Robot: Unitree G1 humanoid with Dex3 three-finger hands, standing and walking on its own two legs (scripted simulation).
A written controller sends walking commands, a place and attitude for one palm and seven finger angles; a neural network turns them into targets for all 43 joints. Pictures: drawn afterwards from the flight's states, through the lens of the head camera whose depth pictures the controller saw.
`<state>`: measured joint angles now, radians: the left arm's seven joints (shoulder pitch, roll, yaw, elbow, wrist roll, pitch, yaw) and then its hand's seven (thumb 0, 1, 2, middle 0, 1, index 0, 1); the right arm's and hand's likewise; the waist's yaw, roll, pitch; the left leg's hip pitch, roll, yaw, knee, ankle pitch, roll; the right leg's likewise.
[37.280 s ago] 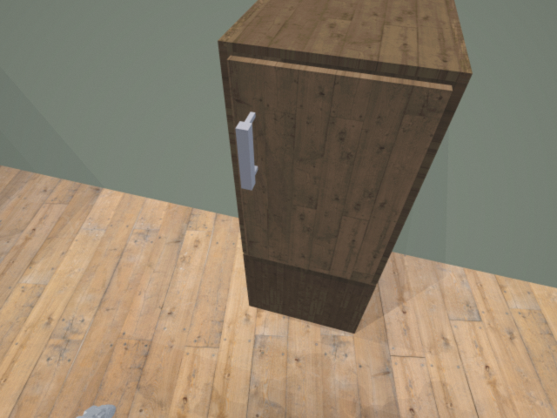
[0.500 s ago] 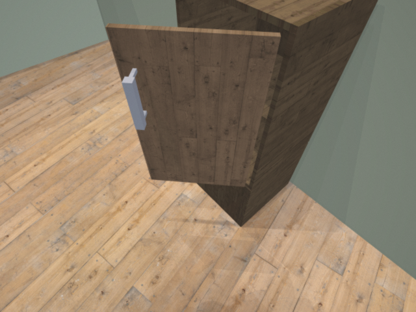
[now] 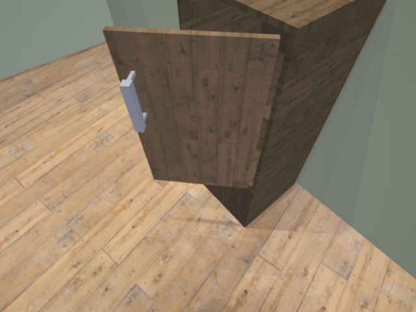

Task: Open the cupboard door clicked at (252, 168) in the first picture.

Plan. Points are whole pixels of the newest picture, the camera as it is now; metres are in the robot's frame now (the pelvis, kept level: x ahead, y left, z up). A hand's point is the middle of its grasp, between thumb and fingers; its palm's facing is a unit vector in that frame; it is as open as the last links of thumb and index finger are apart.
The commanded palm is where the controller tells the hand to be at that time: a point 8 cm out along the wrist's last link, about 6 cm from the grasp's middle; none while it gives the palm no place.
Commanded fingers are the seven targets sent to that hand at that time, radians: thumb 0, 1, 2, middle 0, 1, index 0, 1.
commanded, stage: come to a stop and stand still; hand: left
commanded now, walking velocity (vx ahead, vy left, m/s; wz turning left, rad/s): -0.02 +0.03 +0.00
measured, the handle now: (136, 102) +0.57 +0.23 +0.05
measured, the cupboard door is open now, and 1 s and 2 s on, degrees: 43 43 43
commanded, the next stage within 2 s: look again from close up in 0.52 s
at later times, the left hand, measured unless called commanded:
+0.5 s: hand out of the picture +0.01 +0.24 -0.16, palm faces -0.04 -0.95 -0.29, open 7.4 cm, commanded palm none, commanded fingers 0.00 0.90 0.90 -0.20 -0.30 -0.20 -0.30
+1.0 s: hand out of the picture +0.02 +0.18 -0.17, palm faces -0.05 -0.97 -0.22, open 7.4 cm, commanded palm none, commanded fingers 0.00 0.90 0.90 -0.20 -0.30 -0.20 -0.30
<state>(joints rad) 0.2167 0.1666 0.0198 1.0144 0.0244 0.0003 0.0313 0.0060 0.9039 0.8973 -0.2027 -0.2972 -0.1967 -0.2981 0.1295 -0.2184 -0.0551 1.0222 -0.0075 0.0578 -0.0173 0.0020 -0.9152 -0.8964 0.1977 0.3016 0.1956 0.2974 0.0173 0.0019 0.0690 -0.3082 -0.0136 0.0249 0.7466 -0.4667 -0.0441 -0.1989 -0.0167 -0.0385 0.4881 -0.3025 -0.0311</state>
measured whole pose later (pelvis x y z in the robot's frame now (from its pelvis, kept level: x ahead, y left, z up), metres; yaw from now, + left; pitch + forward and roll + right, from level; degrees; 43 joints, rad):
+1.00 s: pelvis -0.01 +0.00 +0.00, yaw -2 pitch +0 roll +1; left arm 0.23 0.18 -0.02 1.10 0.02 -0.01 0.03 0.01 0.91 0.90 -0.20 -0.30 -0.20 -0.30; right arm 0.24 -0.19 0.01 1.11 -0.02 -0.02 -0.02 0.00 -0.91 -0.90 0.20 0.30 0.20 0.30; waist 0.00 0.00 0.03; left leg -0.17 0.01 0.07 0.43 -0.26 0.00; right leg -0.20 0.01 -0.01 0.48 -0.28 -0.03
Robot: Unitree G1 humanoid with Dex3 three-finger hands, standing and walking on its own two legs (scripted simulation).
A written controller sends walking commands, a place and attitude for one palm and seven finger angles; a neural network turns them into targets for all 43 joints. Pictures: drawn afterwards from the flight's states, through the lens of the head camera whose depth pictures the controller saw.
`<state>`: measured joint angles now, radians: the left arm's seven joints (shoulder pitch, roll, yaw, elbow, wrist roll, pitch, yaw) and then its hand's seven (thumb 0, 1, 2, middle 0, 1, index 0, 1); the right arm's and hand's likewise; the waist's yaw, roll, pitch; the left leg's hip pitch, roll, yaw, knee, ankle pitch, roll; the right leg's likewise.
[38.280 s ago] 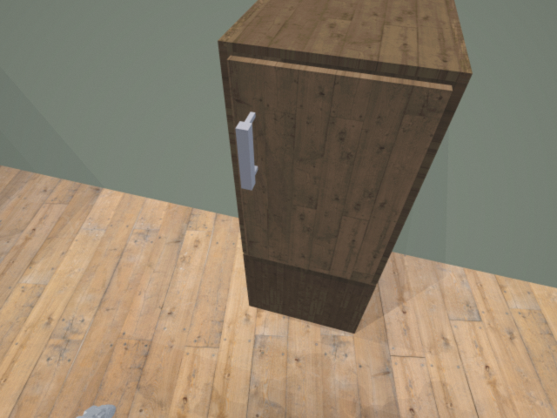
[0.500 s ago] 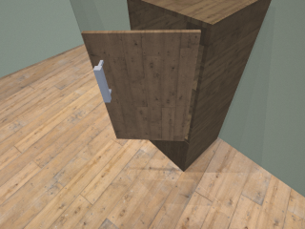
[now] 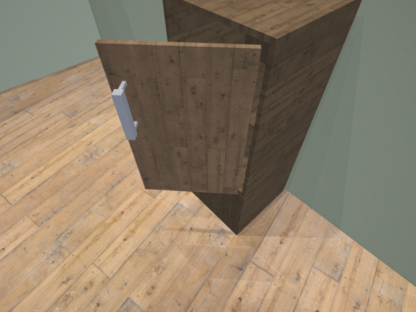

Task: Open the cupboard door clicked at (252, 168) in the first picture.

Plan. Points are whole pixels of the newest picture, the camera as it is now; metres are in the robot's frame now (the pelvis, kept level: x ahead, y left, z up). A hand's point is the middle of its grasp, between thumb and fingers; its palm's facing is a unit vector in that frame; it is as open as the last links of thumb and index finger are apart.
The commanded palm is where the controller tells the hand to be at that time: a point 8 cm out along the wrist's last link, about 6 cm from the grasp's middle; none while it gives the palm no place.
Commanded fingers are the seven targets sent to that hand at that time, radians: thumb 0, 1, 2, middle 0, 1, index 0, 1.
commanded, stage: look again from close up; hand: left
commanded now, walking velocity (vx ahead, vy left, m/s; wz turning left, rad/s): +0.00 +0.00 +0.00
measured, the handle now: (127, 111) +0.58 +0.25 +0.05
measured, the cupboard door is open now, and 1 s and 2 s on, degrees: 43 43 43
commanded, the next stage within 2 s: shuffle to correct the standing spot in 0.16 s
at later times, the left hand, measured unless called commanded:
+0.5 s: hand out of the picture +0.02 +0.17 -0.18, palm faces +0.07 -0.98 -0.21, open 7.4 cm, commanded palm none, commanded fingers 0.00 0.90 0.90 -0.20 -0.30 -0.20 -0.30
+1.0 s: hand out of the picture +0.09 +0.20 -0.17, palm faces +0.04 -0.97 -0.23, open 7.3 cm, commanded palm none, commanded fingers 0.00 0.90 0.90 -0.20 -0.30 -0.20 -0.30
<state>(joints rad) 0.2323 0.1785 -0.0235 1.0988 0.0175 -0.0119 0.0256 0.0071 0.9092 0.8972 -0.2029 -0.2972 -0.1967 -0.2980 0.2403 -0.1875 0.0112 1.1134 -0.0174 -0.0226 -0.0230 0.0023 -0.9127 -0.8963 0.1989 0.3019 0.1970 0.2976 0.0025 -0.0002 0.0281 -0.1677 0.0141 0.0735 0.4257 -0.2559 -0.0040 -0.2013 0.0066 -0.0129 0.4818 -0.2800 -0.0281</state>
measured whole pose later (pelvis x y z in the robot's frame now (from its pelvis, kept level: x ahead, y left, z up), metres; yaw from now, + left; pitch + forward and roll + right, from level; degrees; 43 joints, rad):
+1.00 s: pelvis +0.06 +0.01 +0.00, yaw +1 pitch +1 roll +1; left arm 0.22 0.16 0.01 1.07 0.02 -0.02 0.04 0.01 0.94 0.90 -0.20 -0.30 -0.20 -0.30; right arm 0.29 -0.12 0.00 1.13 -0.02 -0.02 -0.04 0.01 -0.92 -0.90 0.20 0.30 0.20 0.30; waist -0.01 0.00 0.03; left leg -0.12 0.00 0.10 0.44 -0.34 0.01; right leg -0.23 -0.01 -0.09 0.53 -0.32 -0.04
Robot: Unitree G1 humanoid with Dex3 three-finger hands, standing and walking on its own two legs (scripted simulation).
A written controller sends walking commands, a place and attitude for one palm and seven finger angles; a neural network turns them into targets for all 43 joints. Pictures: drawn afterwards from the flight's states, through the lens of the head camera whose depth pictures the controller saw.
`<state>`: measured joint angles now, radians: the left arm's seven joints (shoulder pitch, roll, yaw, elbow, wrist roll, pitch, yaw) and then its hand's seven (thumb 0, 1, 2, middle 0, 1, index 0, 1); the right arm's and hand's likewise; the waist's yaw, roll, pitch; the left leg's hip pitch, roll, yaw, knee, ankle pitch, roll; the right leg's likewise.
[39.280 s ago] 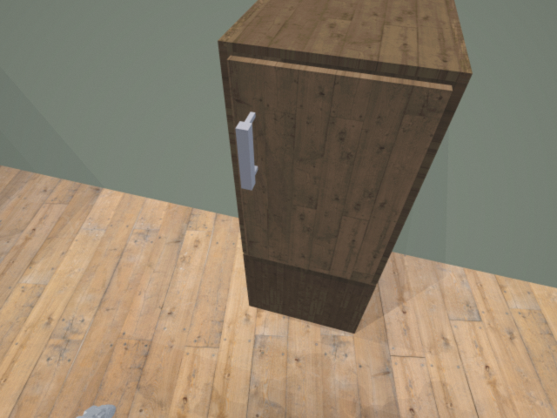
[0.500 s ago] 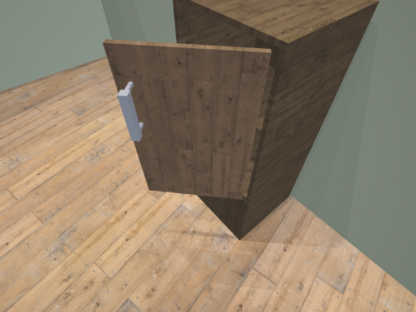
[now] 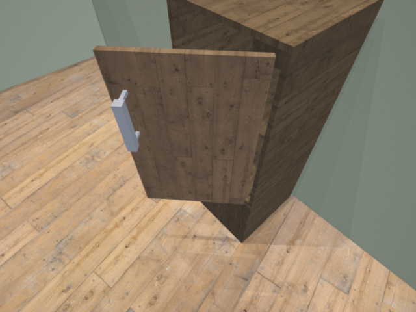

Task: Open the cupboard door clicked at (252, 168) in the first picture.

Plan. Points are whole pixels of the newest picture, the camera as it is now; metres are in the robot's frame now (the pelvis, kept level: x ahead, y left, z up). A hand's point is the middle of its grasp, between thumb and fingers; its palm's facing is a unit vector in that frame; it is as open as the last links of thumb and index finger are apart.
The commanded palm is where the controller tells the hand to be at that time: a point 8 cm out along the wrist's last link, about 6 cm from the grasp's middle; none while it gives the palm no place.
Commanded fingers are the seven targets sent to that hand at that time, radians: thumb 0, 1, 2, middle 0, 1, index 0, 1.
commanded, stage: come to a stop and stand still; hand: left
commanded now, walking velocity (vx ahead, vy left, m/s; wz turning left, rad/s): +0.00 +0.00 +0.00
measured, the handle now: (128, 121) +0.52 +0.23 +0.05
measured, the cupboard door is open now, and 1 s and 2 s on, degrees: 43 43 43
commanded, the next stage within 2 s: look again from close up in 1.40 s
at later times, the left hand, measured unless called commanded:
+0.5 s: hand out of the picture -0.02 +0.17 -0.17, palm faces +0.02 -0.98 -0.20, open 7.4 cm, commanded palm none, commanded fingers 0.00 0.90 0.90 -0.20 -0.30 -0.20 -0.30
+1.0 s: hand out of the picture -0.01 +0.25 -0.16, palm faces +0.02 -0.96 -0.28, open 7.4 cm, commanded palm none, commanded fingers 0.00 0.90 0.90 -0.20 -0.30 -0.20 -0.30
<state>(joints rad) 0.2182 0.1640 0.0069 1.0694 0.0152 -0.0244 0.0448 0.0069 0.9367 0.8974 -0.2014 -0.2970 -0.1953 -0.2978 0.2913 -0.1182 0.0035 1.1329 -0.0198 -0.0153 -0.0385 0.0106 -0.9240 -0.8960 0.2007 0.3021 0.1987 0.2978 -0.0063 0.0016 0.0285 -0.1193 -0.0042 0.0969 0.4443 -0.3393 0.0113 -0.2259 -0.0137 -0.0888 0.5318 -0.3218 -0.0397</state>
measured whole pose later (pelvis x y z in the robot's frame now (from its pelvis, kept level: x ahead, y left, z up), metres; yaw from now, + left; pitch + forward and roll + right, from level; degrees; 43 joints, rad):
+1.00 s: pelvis -0.06 +0.03 +0.01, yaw +1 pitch -2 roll +0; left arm 0.22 0.26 0.00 1.04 0.02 -0.01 0.02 0.01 0.90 0.90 -0.20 -0.30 -0.20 -0.30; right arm 0.20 -0.25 0.00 1.06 -0.02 -0.01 0.00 0.00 -0.91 -0.90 0.20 0.30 0.20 0.30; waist 0.01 0.00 0.00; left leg -0.14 -0.03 0.10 0.42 -0.24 0.07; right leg -0.20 -0.04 -0.09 0.42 -0.17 0.00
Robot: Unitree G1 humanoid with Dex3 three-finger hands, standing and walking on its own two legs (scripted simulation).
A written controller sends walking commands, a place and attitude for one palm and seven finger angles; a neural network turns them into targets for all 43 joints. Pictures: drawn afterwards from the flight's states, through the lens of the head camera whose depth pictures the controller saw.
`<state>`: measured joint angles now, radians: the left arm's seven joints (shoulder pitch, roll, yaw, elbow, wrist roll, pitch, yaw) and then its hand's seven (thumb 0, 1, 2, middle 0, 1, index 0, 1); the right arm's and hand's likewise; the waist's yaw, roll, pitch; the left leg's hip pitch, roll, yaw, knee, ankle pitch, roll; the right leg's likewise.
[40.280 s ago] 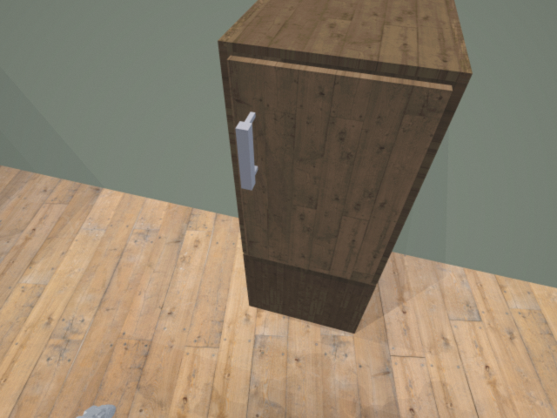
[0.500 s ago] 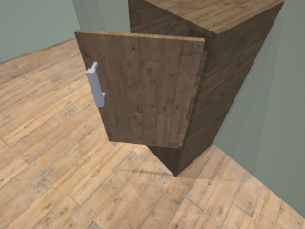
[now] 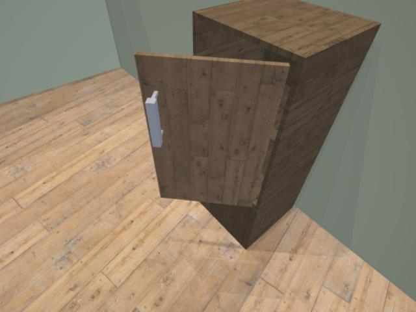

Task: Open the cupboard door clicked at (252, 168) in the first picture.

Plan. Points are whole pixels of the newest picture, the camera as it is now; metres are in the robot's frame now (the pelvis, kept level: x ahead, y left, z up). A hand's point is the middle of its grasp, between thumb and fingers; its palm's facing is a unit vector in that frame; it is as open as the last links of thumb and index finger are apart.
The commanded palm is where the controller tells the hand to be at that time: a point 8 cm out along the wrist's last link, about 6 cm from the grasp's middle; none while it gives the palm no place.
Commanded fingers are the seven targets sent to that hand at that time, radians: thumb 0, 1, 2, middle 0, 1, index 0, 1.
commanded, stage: come to a stop and stand still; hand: left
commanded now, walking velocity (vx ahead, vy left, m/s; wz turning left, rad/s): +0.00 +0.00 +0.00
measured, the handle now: (156, 119) +0.59 +0.19 +0.04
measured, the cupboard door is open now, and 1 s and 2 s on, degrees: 43 43 43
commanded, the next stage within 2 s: look again from close up in 0.40 s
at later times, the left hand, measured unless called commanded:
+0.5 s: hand out of the picture -0.01 +0.20 -0.18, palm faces -0.01 -0.98 -0.19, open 7.4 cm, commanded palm none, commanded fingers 0.00 0.90 0.90 -0.20 -0.30 -0.20 -0.30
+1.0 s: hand out of the picture -0.01 +0.19 -0.18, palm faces +0.00 -0.99 -0.15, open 7.4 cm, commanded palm none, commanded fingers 0.00 0.90 0.90 -0.20 -0.30 -0.20 -0.30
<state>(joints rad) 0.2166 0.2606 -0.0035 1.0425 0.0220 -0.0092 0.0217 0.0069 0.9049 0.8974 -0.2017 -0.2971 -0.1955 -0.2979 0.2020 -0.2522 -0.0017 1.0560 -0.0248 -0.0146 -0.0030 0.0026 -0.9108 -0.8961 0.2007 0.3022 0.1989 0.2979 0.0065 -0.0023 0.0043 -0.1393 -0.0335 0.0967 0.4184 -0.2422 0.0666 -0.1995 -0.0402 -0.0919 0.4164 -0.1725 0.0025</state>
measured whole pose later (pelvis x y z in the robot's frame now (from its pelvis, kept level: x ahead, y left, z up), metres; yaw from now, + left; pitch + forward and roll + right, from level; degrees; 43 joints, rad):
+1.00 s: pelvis +0.01 +0.03 +0.00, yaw -2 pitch -2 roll +0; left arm 0.33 0.12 -0.01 1.11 0.02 0.00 0.05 0.01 0.91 0.90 -0.20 -0.30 -0.19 -0.30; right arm 0.30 -0.12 -0.01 1.16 -0.01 -0.02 -0.03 0.00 -0.91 -0.90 0.20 0.30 0.20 0.30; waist 0.00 -0.02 0.03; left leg -0.11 -0.08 0.14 0.38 -0.25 0.11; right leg -0.20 -0.08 -0.05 0.41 -0.18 0.05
